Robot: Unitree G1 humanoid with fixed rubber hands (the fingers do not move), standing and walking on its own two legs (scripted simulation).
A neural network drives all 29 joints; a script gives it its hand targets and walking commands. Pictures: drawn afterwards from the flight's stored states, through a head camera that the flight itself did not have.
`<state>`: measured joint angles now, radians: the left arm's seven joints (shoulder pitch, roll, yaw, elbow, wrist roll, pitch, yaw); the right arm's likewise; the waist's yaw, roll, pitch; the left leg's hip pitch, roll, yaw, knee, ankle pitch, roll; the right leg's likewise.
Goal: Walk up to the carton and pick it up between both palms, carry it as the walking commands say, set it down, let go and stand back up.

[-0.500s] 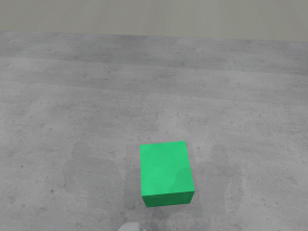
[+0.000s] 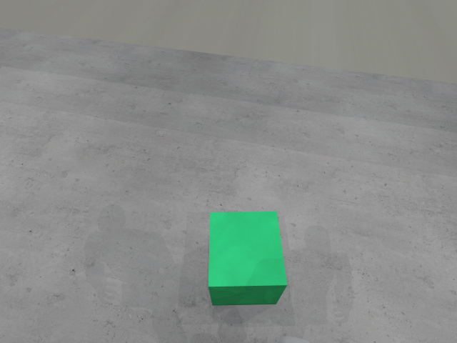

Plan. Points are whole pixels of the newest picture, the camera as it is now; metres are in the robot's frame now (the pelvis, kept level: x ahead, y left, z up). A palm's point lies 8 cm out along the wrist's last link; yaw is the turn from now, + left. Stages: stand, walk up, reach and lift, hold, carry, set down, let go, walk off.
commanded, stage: walk up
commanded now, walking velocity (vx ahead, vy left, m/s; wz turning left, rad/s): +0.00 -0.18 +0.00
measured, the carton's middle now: (243, 259) +0.48 -0.02 -0.63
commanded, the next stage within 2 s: none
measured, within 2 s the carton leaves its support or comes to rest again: neither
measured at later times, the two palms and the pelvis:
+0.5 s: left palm out of the picture -0.01 +0.16 -0.13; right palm out of the picture +0.02 -0.29 -0.14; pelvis -0.02 -0.06 +0.01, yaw +0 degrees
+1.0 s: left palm out of the picture +0.12 +0.17 -0.13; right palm out of the picture -0.02 -0.32 -0.15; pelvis +0.05 -0.08 -0.01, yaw +0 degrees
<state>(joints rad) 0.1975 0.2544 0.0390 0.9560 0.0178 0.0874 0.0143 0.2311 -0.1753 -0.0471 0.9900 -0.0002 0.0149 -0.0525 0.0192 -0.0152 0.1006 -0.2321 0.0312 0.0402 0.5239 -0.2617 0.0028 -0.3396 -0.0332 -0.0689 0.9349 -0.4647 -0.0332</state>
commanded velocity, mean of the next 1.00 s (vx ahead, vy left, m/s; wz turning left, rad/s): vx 0.14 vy -0.13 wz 0.01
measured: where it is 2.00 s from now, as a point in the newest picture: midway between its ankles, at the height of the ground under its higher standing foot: outside the picture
